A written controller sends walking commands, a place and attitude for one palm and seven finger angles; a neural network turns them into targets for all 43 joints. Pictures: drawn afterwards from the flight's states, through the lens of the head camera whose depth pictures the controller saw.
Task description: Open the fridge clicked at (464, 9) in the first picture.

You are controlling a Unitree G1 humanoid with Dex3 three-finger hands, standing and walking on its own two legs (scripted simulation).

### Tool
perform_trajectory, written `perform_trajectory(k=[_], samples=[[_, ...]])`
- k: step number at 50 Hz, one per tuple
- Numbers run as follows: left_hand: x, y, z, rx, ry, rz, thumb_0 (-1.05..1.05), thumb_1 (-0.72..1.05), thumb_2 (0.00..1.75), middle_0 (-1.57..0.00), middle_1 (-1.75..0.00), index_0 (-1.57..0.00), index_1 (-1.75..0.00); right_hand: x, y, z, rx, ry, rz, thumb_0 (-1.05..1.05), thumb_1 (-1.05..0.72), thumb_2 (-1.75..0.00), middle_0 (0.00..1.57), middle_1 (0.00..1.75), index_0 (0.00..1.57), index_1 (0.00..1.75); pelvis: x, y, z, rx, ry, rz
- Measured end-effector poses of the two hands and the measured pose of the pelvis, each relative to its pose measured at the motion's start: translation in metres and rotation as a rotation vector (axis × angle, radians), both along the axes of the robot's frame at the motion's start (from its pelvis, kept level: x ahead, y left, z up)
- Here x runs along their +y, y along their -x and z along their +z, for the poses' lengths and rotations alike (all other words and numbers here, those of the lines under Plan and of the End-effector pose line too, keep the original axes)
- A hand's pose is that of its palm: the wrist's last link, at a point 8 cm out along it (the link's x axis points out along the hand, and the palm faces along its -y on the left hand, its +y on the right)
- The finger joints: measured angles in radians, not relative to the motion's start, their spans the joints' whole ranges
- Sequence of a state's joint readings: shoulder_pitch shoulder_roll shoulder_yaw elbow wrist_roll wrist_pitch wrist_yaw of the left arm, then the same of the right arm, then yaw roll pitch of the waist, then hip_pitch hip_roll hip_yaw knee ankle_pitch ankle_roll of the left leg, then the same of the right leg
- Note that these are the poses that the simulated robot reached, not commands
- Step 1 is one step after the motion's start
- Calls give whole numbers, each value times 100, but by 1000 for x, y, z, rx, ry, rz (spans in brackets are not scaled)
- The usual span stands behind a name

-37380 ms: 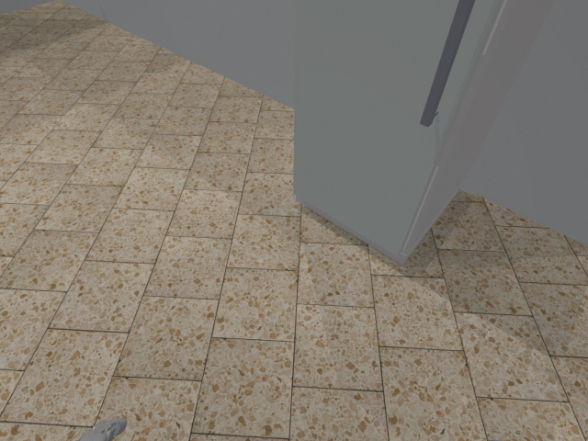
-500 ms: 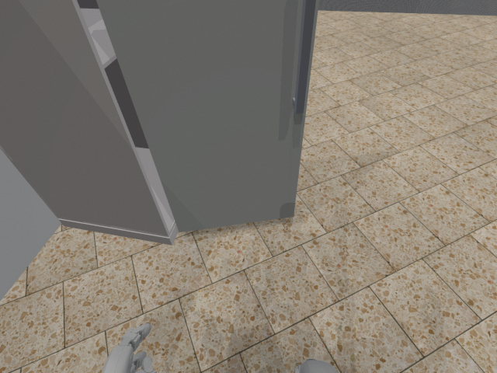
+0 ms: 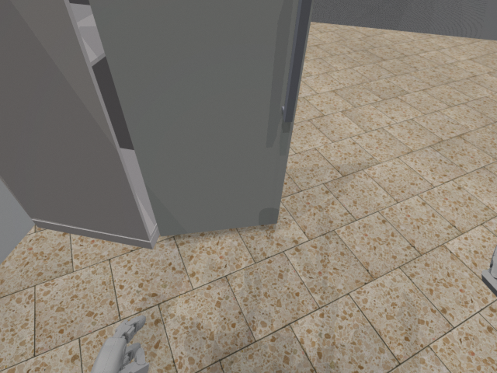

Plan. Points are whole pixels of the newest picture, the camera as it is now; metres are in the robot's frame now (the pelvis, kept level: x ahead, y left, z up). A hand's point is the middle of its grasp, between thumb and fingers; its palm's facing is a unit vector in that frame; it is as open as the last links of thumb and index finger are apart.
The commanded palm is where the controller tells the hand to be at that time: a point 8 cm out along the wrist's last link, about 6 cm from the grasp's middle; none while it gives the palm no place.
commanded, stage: let the arm hang, fingers relaxed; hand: right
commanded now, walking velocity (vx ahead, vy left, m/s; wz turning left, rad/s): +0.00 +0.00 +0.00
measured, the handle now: (295, 48) +0.87 -0.09 +0.16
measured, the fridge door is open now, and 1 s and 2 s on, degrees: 70 70 70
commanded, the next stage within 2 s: look to check the result in 1.06 s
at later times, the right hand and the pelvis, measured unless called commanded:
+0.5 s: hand out of the picture +0.02 -0.19 -0.16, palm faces -0.03 +0.97 -0.24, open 7.2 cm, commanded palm none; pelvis +0.00 +0.01 +0.01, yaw +0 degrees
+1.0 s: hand out of the picture +0.06 -0.19 -0.16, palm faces -0.04 +0.98 -0.20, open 7.3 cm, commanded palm none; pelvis +0.02 -0.01 +0.02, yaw +2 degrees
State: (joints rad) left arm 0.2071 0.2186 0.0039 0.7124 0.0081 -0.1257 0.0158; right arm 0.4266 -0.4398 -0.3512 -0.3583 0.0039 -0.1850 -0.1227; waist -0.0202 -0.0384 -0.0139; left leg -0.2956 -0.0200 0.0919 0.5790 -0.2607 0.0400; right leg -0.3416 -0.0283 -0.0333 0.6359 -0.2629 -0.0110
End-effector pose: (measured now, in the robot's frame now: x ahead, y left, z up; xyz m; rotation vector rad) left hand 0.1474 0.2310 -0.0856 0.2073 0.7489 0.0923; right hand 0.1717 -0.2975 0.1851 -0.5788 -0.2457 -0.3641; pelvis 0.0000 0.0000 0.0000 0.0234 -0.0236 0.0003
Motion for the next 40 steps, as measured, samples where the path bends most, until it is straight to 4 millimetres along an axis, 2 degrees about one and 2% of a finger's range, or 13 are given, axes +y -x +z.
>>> perform_trajectory(k=[1, 3, 5, 7, 9, 11, 13, 16, 19, 22, 25, 31, 40], samples=[[5, 0, -7, 26, 3, -5, 1, 90, 90, -21, -30, -21, -30, -6, -9, -24, 103, -33, -15, 0, -89, -90, 21, 30, 20, 30, -2, 0, -2, 5, 1, -6], [15, 3, -20, 76, 2, 7, 1, 90, 90, -21, -30, -21, -30, -12, -20, -85, 356, -132, -58, 0, -90, -90, 20, 30, 20, 30, -5, 1, -6, 13, 12, -5], [24, 10, -29, 114, -3, 30, 1, 90, 90, -21, -30, -21, -30, -6, -16, -152, 623, -230, -95, 0, -90, -90, 20, 30, 20, 30, -4, 2, -8, 13, 26, 2], [31, 23, -32, 160, -11, 51, 1, 90, 90, -21, -30, -21, -30, 13, 3, -210, 867, -314, -108, 0, -91, -90, 20, 30, 19, 30, -1, 2, -8, 9, 32, 4], [37, 41, -33, 225, -23, 70, 1, 90, 90, -20, -30, -20, -30, 40, 32, -257, 1065, -394, -98, 1, -91, -90, 20, 30, 19, 30, 3, 2, -5, 9, 38, 1], [41, 62, -32, 307, -42, 88, 1, 91, 90, -20, -30, -20, -30, 69, 65, -291, 1226, -477, -81, 1, -91, -90, 20, 30, 19, 30, 8, 3, -2, 6, 40, -2], [43, 86, -31, 397, -58, 106, 1, 91, 90, -20, -30, -20, -30, 93, 95, -313, 1339, -560, -86, 1, -92, -90, 20, 30, 20, 30, 11, 3, 1, 4, 36, -5], [41, 121, -31, 537, -68, 116, 1, 91, 90, -20, -30, -20, -29, 87, 116, -321, 1385, -592, -156, -3, -101, -90, 21, 30, 21, 30, 16, 4, 6, 9, 25, -12], [35, 148, -33, 638, -54, 133, 1, 91, 90, -20, -30, -20, -29, 78, 136, -320, 1455, -579, -192, -3, -101, -90, 21, 30, 21, 30, 16, 4, 9, 16, 15, -12], [26, 165, -37, 696, -25, 154, 1, 91, 90, -20, -30, -20, -29, 68, 150, -316, 1512, -558, -233, -2, -98, -90, 21, 30, 20, 30, 13, 2, 12, 18, 10, -7], [15, 174, -41, 723, 6, 168, 1, 91, 90, -20, -30, -20, -29, 58, 157, -311, 1545, -539, -267, -1, -95, -90, 21, 30, 20, 30, 10, -1, 13, 18, 10, 0], [-7, 172, -46, 727, 55, 171, 1, 91, 90, -20, -30, -20, -29, 48, 148, -305, 1547, -521, -285, 0, -92, -90, 20, 30, 20, 30, 2, -7, 16, 19, 13, 12], [-24, 142, -49, 659, 72, 161, 1, 91, 90, -20, -30, -20, -30, 58, 118, -307, 1492, -543, -223, 0, -91, -90, 20, 30, 20, 30, -7, -15, 17, 13, 20, 23]])
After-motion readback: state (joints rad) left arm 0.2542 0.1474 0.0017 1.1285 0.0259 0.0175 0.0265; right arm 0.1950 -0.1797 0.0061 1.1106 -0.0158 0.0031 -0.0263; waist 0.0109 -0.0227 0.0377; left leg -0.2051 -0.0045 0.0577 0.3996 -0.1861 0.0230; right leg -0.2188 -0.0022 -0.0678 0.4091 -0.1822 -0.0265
